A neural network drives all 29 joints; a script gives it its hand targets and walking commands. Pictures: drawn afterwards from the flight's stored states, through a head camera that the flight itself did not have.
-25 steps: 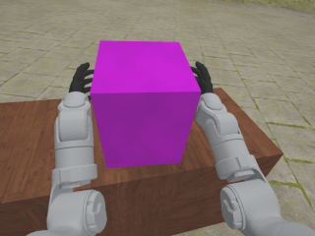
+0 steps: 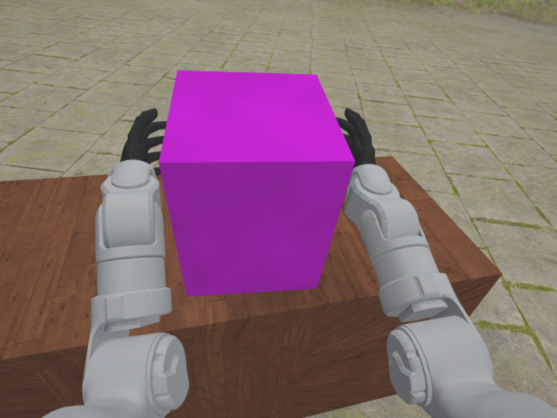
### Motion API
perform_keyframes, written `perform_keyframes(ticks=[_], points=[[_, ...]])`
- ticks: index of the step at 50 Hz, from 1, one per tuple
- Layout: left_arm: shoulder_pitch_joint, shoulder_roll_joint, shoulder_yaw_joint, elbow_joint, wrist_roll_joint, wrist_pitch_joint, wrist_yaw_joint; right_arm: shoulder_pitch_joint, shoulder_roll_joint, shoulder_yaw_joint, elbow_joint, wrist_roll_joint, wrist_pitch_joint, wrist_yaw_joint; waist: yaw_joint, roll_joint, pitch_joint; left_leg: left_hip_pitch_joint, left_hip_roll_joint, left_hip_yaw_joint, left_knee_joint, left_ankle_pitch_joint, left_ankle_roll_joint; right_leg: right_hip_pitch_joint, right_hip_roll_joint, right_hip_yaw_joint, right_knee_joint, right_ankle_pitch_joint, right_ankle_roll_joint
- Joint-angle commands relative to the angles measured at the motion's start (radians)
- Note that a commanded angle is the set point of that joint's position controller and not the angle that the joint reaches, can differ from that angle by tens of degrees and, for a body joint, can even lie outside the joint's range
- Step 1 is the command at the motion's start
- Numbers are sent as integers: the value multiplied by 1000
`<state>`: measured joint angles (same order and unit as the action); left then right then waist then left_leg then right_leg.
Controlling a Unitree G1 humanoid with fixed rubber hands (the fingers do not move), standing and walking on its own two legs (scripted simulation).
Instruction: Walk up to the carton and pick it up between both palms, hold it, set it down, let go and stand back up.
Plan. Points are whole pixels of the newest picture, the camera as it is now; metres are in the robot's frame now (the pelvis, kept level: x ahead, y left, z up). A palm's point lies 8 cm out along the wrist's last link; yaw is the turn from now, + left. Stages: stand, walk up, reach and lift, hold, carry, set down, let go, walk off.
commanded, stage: hold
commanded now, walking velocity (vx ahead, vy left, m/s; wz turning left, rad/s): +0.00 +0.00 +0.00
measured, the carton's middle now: (251, 186) +0.39 +0.02 +0.18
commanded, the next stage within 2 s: none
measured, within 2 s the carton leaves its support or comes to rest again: neither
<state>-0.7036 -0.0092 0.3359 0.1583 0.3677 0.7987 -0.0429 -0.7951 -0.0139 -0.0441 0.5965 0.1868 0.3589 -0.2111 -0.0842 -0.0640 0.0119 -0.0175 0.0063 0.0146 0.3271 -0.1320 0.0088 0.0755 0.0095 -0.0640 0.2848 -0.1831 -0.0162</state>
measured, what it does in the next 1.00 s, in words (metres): stands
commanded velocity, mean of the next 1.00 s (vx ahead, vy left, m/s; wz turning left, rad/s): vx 0.00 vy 0.00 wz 0.00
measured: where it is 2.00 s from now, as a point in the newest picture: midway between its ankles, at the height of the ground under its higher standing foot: outside the picture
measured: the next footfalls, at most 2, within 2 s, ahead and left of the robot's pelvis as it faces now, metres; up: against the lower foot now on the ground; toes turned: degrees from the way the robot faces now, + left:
none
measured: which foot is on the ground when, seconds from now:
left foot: down 0.00-1.00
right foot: down 0.00-1.00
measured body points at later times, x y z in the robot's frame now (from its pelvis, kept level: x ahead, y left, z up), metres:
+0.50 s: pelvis +0.00 +0.00 +0.00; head -0.06 +0.03 +0.44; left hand +0.37 +0.16 +0.22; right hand +0.37 -0.14 +0.22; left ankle +0.04 +0.11 -0.75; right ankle +0.00 -0.11 -0.75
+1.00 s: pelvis +0.00 +0.00 +0.00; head -0.06 +0.03 +0.44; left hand +0.38 +0.16 +0.23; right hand +0.38 -0.13 +0.24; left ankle +0.04 +0.11 -0.75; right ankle +0.00 -0.11 -0.75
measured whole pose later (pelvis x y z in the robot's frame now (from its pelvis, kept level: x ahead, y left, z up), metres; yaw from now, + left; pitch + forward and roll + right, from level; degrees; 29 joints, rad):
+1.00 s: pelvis +0.00 +0.00 +0.00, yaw +0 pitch -10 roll -1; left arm -0.71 0.00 0.34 0.16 0.35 0.79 -0.05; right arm -0.80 -0.02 -0.04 0.58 0.19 0.37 -0.22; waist -0.09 -0.06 0.01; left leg -0.03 0.01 0.01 0.32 -0.13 0.01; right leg 0.07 0.01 -0.06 0.28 -0.18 -0.02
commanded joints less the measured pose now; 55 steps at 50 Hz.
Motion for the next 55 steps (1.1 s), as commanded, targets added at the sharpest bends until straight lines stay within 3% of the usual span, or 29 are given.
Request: perform_keyframes(ticks=[1, 4, 5, 6, 7, 14, 15, 17, 18, 19, 22, 27, 33, 40, 41, 44, 46, 48, 51, 55], points=[[-695, -519, -462, -111, -171, -82, -143, -765, 537, 326, -300, 75, -52, 94, -15, 76, -368, 175, -35, 22, -12, 207, -16, -43, 40, -22, -51, 142, 66], [-687, -527, -462, -126, -170, -73, -149, -752, 537, 328, -299, 85, -50, 88, -12, 97, -366, 185, -33, 24, -5, 240, -19, -34, 50, -23, -49, 141, 64], [-679, -526, -473, -142, -171, -71, -148, -734, 529, 331, -299, 93, -49, 87, -27, 105, -380, 193, -31, 17, -2, 253, -20, -32, 43, -19, -52, 160, 60], [-689, -523, -480, -151, -171, -73, -149, -745, 539, 337, -322, 105, -49, 83, -22, 98, -383, 192, -36, 23, 9, 255, -18, -21, 42, -17, -50, 176, 65], [-694, -515, -485, -147, -173, -73, -150, -735, 533, 340, -306, 99, -42, 79, -42, 108, -358, 182, -40, 19, 6, 248, -25, -21, 39, -10, -51, 192, 64], [-707, -519, -474, -134, -173, -78, -149, -741, 526, 320, -313, 86, -34, 85, -24, 109, -326, 141, -36, 20, -21, 177, -23, -30, 39, -21, -51, 117, 71], [-698, -534, -490, -154, -181, -83, -144, -762, 534, 342, -347, 97, -46, 89, -15, 103, -377, 163, -35, 22, -10, 219, -27, -24, 45, -24, -44, 154, 63], [-677, -545, -521, -185, -199, -85, -135, -761, 550, 374, -396, 118, -51, 85, -25, 98, -432, 210, -37, 13, 19, 313, -33, -11, 49, -20, -39, 236, 58], [-580, -531, -492, -160, -169, -68, -134, -612, 514, 354, -298, 121, -20, 74, -63, 105, -304, 211, -24, 13, 4, 290, -44, -31, 47, -15, -40, 243, 65], [-588, -530, -477, -193, -164, -55, -148, -642, 510, 367, -316, 126, -17, 71, -39, 94, -309, 188, -31, 13, -7, 260, -41, -12, 41, -21, -44, 207, 70], [-620, -512, -480, -191, -164, -48, -158, -670, 522, 362, -343, 122, -17, 74, -34, 95, -305, 161, -28, 20, -24, 202, -31, -20, 41, -21, -48, 161, 63], [-669, -535, -527, -214, -201, -70, -128, -725, 547, 386, -397, 124, -34, 81, -22, 101, -381, 198, -26, 14, -1, 220, -27, -59, 47, -22, -43, 164, 59], [-672, -537, -505, -163, -195, -70, -119, -734, 555, 367, -351, 99, -35, 86, -8, 82, -362, 163, -23, 21, -29, 121, -2, -81, 38, -11, -54, 87, 59], [-666, -526, -477, -130, -181, -66, -133, -726, 555, 352, -317, 96, -31, 80, -18, 74, -355, 155, -31, 25, -32, 115, 2, -57, 32, -7, -54, 116, 69], [-698, -508, -467, -112, -178, -73, -135, -780, 544, 348, -334, 90, -36, 83, 0, 75, -374, 137, -34, 27, -31, 101, 2, -52, 33, -8, -52, 100, 72], [-732, -525, -491, -131, -197, -96, -127, -785, 575, 348, -339, 73, -46, 86, -14, 68, -406, 145, -38, 24, -23, 121, -4, -61, 35, -15, -48, 115, 72], [-695, -521, -472, -78, -185, -87, -129, -771, 560, 341, -321, 76, -39, 85, -12, 75, -383, 139, -43, 24, -22, 123, 7, -54, 25, 0, -57, 128, 73], [-674, -503, -450, -84, -167, -81, -139, -729, 551, 342, -272, 83, -25, 78, -14, 64, -338, 132, -42, 27, -25, 143, 2, -25, 27, 0, -51, 178, 80], [-666, -505, -461, -136, -163, -78, -154, -697, 545, 353, -289, 99, -26, 71, -21, 76, -371, 166, -44, 25, -12, 202, -11, 10, 34, -2, -41, 228, 79], [-666, -513, -483, -154, -176, -68, -151, -709, 526, 349, -310, 119, -20, 74, -34, 99, -347, 171, -39, 15, -3, 231, -28, -32, 43, -22, -49, 188, 67]])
